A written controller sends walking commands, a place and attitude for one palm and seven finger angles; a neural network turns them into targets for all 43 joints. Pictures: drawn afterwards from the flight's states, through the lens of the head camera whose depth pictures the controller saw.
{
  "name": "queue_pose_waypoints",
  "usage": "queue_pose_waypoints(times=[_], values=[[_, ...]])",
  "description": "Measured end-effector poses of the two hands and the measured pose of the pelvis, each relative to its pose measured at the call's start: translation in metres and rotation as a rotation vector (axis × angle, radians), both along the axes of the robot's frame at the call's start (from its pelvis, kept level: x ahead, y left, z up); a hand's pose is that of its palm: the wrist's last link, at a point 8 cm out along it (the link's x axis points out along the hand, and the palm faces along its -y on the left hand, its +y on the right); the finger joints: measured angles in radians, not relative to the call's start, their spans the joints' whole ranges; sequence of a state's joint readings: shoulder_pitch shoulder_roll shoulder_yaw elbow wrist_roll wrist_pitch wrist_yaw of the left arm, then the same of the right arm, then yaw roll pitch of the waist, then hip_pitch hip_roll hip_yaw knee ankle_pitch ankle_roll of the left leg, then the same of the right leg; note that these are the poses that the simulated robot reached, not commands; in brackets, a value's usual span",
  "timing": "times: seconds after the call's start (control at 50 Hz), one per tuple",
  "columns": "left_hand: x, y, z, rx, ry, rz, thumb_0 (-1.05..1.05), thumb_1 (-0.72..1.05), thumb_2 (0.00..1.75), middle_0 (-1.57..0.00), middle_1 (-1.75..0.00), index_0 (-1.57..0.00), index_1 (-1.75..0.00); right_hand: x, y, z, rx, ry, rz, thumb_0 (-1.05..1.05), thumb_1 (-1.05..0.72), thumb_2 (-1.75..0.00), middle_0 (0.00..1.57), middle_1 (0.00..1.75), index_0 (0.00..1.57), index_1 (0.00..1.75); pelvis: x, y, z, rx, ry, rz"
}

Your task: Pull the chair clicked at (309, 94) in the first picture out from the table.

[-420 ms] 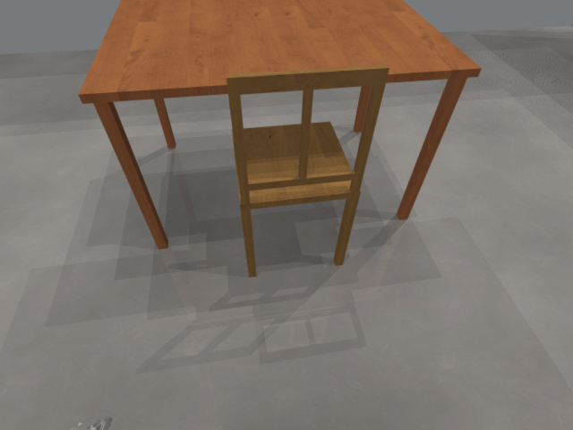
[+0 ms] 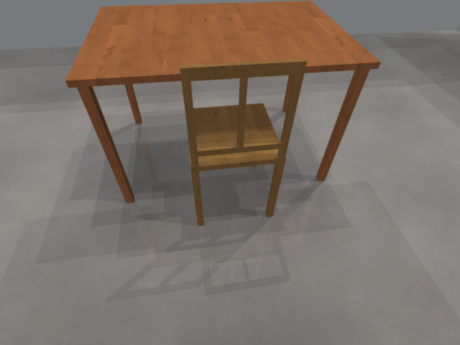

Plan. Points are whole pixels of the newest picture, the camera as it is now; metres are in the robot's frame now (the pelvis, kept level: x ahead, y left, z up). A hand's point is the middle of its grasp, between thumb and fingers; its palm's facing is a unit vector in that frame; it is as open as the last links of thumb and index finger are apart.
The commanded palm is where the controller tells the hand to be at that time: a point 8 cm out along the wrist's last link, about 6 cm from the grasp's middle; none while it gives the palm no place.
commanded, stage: stand and wait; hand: left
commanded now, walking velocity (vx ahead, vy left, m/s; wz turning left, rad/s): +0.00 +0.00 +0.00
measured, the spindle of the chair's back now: (241, 114) +0.86 +0.01 -0.10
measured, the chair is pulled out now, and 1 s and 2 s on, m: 0.00 0.00 0.00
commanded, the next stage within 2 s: look at it before walking up in 0.40 s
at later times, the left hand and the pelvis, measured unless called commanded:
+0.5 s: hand out of the picture +0.06 +0.24 -0.15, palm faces -0.02 -0.94 -0.34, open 7.4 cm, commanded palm none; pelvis -0.01 -0.01 +0.00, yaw +0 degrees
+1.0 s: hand out of the picture +0.06 +0.24 -0.15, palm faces -0.01 -0.94 -0.34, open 7.4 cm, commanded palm none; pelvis -0.01 -0.01 +0.00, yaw +0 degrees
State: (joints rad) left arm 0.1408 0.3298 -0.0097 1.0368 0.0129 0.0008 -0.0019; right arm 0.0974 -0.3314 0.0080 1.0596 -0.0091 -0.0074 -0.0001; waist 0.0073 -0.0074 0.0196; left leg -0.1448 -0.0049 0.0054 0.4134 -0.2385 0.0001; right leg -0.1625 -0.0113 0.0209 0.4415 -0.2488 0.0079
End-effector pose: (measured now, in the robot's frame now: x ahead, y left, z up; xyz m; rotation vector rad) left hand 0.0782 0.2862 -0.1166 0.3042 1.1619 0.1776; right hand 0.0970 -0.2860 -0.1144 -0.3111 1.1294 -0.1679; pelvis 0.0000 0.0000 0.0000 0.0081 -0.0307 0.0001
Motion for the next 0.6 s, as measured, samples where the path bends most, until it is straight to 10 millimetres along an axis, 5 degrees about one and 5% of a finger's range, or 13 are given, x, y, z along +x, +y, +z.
queue_pose_waypoints(times=[0.28, 0.6], values=[[-0.028, 0.001, 0.0, 0.018, 0.069, 0.021, 0.01, 0.9, 0.9, -0.21, -0.3, -0.2, -0.3, -0.045, -0.015, -0.006, -0.009, 0.108, -0.039, 0.01, -0.91, -0.9, 0.2, 0.29, 0.21, 0.3, -0.008, -0.007, 0.002, -0.002, 0.0, 0.0], [-0.014, -0.004, 0.002, 0.008, 0.025, 0.006, 0.0, 0.9, 0.9, -0.21, -0.3, -0.2, -0.3, -0.042, -0.012, -0.005, 0.001, 0.08, -0.037, 0.01, -0.9, -0.9, 0.2, 0.29, 0.21, 0.3, -0.01, -0.008, 0.003, -0.002, -0.001, -0.002]])
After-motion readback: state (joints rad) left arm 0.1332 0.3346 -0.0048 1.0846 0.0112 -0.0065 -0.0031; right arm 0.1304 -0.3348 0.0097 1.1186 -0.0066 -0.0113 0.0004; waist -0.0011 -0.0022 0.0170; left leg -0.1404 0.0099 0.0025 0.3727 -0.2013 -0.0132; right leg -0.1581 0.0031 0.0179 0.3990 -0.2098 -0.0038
